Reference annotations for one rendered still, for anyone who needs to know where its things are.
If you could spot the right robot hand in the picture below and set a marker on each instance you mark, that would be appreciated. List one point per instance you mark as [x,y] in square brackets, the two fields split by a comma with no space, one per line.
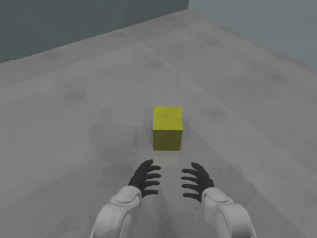
[203,180]

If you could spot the left robot hand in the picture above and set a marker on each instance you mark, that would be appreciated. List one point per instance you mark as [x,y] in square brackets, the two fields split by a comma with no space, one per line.
[138,180]

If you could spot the robot right forearm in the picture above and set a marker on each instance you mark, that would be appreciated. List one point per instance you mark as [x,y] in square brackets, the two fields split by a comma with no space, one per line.
[229,219]

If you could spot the carton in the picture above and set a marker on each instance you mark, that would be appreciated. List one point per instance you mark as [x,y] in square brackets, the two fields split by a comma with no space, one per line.
[167,128]

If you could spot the robot left forearm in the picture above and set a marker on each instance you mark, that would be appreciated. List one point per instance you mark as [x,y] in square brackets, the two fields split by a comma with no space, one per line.
[117,217]

